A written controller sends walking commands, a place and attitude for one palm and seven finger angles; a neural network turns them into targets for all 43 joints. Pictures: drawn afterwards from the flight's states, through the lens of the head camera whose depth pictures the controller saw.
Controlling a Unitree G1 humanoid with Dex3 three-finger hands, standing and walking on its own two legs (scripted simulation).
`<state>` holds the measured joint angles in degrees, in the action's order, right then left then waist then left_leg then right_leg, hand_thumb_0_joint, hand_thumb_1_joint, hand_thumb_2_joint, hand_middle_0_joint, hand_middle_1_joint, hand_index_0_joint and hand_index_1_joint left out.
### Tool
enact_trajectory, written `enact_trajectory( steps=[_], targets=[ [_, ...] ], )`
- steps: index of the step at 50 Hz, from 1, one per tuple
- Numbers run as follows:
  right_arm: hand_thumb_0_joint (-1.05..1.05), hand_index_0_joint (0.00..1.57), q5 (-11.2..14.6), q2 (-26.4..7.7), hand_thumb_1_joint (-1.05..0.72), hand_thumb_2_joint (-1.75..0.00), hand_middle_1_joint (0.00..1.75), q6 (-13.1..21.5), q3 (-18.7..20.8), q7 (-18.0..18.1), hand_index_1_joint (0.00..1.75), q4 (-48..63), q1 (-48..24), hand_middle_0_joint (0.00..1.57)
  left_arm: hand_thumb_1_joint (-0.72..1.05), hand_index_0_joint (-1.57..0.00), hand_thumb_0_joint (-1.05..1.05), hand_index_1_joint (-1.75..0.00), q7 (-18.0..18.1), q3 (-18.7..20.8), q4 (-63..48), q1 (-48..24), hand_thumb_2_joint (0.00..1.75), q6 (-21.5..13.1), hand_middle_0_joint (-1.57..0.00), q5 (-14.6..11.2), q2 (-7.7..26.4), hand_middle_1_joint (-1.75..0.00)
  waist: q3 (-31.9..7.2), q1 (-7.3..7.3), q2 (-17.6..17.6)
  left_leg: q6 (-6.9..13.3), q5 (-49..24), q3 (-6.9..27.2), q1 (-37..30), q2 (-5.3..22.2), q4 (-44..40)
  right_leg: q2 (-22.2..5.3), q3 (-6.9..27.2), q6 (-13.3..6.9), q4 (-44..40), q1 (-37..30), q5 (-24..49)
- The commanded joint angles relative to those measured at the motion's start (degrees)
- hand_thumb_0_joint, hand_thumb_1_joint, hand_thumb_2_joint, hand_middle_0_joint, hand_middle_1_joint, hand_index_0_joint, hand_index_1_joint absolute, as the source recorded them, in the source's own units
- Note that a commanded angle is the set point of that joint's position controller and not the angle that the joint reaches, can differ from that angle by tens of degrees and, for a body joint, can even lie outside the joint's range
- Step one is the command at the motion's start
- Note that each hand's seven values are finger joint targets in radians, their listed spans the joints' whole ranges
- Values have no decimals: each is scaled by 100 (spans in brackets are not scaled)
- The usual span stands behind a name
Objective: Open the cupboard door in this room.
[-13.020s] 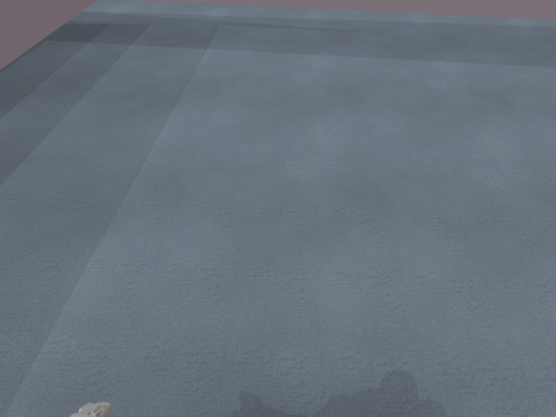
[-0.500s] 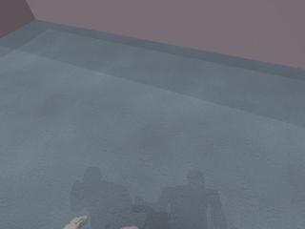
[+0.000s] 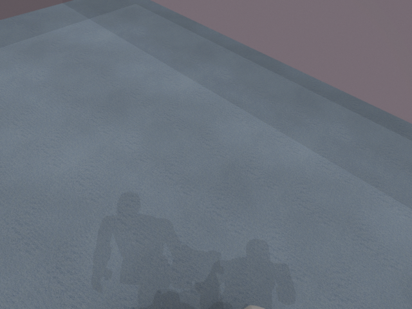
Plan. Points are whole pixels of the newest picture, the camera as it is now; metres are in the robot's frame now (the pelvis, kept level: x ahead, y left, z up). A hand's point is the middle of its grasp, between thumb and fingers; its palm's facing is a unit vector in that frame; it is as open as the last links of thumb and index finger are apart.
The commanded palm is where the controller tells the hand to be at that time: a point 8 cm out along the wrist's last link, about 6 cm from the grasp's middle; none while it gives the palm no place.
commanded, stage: turn or walk to find it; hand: left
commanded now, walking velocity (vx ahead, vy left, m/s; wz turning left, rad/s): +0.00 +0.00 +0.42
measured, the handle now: out of the picture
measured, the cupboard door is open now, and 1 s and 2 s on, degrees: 0 0 0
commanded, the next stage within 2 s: none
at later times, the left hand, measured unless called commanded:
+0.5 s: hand out of the picture +0.02 +0.16 -0.14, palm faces +0.22 -0.94 -0.27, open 7.4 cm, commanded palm none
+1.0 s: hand out of the picture -0.09 +0.21 -0.16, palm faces +0.44 -0.86 -0.26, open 7.4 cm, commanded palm none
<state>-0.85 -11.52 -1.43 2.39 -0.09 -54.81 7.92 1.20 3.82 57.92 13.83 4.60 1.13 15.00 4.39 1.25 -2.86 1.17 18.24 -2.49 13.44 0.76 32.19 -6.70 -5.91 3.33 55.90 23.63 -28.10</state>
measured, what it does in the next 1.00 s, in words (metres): steps on the spot, turning left: right foot, then left foot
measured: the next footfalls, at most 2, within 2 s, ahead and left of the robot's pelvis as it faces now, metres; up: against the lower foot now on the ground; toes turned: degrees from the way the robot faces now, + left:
right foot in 0.32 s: +0.05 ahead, -0.14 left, +0.00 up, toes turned +3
left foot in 0.74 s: -0.06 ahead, +0.11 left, +0.00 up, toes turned +24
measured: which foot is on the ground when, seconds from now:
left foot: down 0.00-0.32, up 0.34-0.72, down 0.74-1.00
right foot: up 0.00-0.30, down 0.32-0.72, up 0.74-1.00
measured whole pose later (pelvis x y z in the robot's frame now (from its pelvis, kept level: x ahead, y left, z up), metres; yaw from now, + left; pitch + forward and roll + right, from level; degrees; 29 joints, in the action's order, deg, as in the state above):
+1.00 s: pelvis -0.06 -0.01 +0.01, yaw +25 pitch +0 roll -1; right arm -0.9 -10.7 -1.5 2.0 0.0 -54.9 9.9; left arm 0.8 3.6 55.5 10.6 3.6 0.9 14.5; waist 3.6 0.2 -0.7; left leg 1.2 12.7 1.1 13.3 -0.4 25.8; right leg -4.4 -2.5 4.4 55.7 24.5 -24.8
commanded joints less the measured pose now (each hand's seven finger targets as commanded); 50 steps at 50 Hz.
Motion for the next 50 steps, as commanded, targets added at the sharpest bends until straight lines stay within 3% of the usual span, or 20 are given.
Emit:
enact_trajectory(
  steps=[1, 7, 11, 13, 14, 15, 16, 17, 19, 21, 31, 34, 35, 36, 37, 38, 39, 41, 42, 50],
  targets=[
    [0, 20, -25, -1136, -90, -90, 30, 119, 248, 131, 30, 251, 169, 20, 90, -20, 0, -30, -66, 47, -527, -177, 90, -268, -20, -30, 332, -30, -495, -145, 1139, 767, -3220, 1242, -764, 1316, -1246, 47, 378, 135, 574, 685, 356],
    [0, 20, -45, -1190, -90, -90, 30, 76, 318, 104, 30, 248, 444, 20, 90, -20, 0, -30, -33, 8, -733, -490, 90, -284, -20, -54, 260, -30, -571, -313, 1102, 875, -3365, 1557, -934, 1309, -1128, 226, 388, 176, -351, 447, 202],
    [0, 20, -70, -1204, -90, -90, 30, 18, 347, 78, 30, 358, 212, 20, 90, -20, 0, -30, -15, -2, -746, -258, 90, -323, -20, -80, 229, -30, -541, -195, 1257, 805, -3004, 1856, -322, 1181, -1005, 414, 273, 94, -1530, -414, 368],
    [0, 20, -36, -1175, -90, -90, 30, 4, 364, 66, 30, 402, 90, 20, 90, -20, 0, -30, -6, 24, -656, 155, 90, -385, -20, -81, 268, -30, -652, 28, 1093, 603, -2509, 1816, 96, 966, -691, 452, 180, 65, -2636, -1215, 1258],
    [0, 20, 2, -1043, -90, -90, 30, 10, 365, 42, 30, 421, 103, 20, 90, -20, 0, -30, 10, 52, -617, 360, 90, -444, -20, -54, 434, -30, -725, 107, 743, 353, -1895, 1688, 475, 688, -321, 259, 331, 25, -3390, -1815, 1777],
    [0, 20, 48, -686, -90, -90, 30, 21, 308, 7, 30, 493, 248, 20, 90, -20, 0, -30, 57, 132, -630, 470, 90, -511, -20, 29, 857, -30, -816, 124, -466, -20, -431, 1026, 1398, 75, 608, -892, 1419, -310, -3833, -2505, 1964],
    [0, 20, 32, -546, -90, -90, 30, 1, 286, 2, 30, 654, 118, 20, 90, -20, 0, -30, 59, 186, -718, 419, 90, -506, -20, 55, 1201, -30, -565, 190, -1348, -250, 1515, 520, 1911, -454, 1837, -2017, 2404, -1000, -4035, -2131, 2449],
    [0, 20, -30, -795, -90, -90, 30, -105, 354, 15, 30, 580, 116, 20, 90, -20, 0, -30, 73, 205, -787, 299, 90, -518, -20, -5, 1082, -30, -542, 176, -1311, -214, 1499, 889, 1767, -226, 2779, -2030, 2417, -1213, -4209, -1434, 1940],
    [0, 20, -36, -792, -90, -90, 30, -177, 393, -49, 30, 386, 248, 20, 90, -20, 0, -30, 87, 133, -944, -372, 90, -471, -20, -12, 763, -30, -71, -159, -599, -232, 839, 826, 1800, -24, 3676, -1556, 1699, -1091, -4212, -861, 1346],
    [0, 20, -51, -673, -90, -90, 30, -190, 350, -95, 30, 221, 514, 20, 90, -20, 0, -30, 74, 63, -1018, -559, 90, -512, -20, 6, 548, -30, -176, -269, -644, -359, 364, 582, 1698, 36, 3793, -1135, 883, -920, -3983, -995, 1914],
    [0, 20, 39, -463, -90, -90, 30, -80, 186, -80, 30, 315, 8, 20, 90, -20, 0, -30, 58, 203, -652, 182, 90, -460, -20, 82, 943, -30, -475, 177, -841, -420, 968, -118, 965, 88, 1296, -1458, 480, -1169, -3461, -1718, 3135],
    [0, 20, 41, -515, -90, -90, 30, 4, 170, -52, 30, 202, 493, 20, 90, -20, 0, -30, 37, 209, -578, 42, 90, -416, -20, 23, 914, -30, -729, -96, -636, -347, -9, -237, 82, 43, -241, -1304, 57, -793, -2736, -1551, 3204],
    [0, 20, 31, -708, -90, -90, 30, 66, 210, -59, 30, 145, 717, 20, 90, -20, 0, -30, 28, 188, -599, 65, 90, -374, -20, -33, 790, -30, -893, -239, -57, -263, -766, -3, -666, 236, -998, -1110, -179, -490, -2100, -1025, 2741],
    [0, 20, -25, -1288, -90, -90, 30, 120, 338, -38, 30, 195, 818, 20, 90, -20, 0, -30, -1, 141, -754, 154, 90, -326, -20, -77, 425, -30, -894, -287, 1532, 248, -1974, 1785, -1325, 1555, -1382, -362, -504, -42, -985, 338, 829],
    [0, 20, -28, -1668, -90, -90, 30, 63, 415, -11, 30, 169, 1036, 20, 90, -20, 0, -30, -9, 20, -947, -214, 90, -289, -20, -30, 239, -30, -692, -469, 2032, 823, -2907, 2368, -970, 2311, -1524, -40, -215, 65, -133, 767, -852],
    [0, 20, -47, -1527, -90, -90, 30, 79, 399, 56, 30, 84, 1045, 20, 90, -20, 0, -30, 32, 33, -925, -510, 90, -212, -20, -10, 284, -30, -691, -537, 1956, 906, -2361, 2325, -604, 2159, -1606, -56, 258, 42, 367, 735, -697],
    [0, 20, -49, -1402, -90, -90, 30, 65, 362, 100, 30, 122, 785, 20, 90, -20, 0, -30, 8, 63, -885, -685, 90, -199, -20, -23, 328, -30, -416, -434, 1846, 873, -1881, 2187, -302, 1913, -1607, -62, 406, 29, 665, 836, -350],
    [0, 20, -54, -1127, -90, -90, 30, 89, 249, 122, 30, 262, 233, 20, 90, -20, 0, -30, -65, 85, -652, -399, 90, -230, -20, -16, 326, -30, -204, -154, 1298, 738, -1908, 1577, -177, 1440, -1535, -21, 415, 56, 779, 744, 320],
    [0, 20, -42, -1096, -90, -90, 30, 113, 240, 123, 30, 263, 257, 20, 90, -20, 0, -30, -80, 74, -594, -319, 90, -249, -20, -16, 317, -30, -332, -161, 1180, 697, -2236, 1426, -344, 1303, -1461, 27, 396, 76, 709, 690, 436],
    [0, 20, -58, -1150, -90, -90, 30, 63, 323, 95, 30, 252, 517, 20, 90, -20, 0, -30, -37, 11, -768, -534, 90, -285, -20, -56, 218, -30, -571, -321, 1115, 884, -2666, 1774, -730, 1301, -1254, 262, 407, 125, -555, 327, 177]
  ],
)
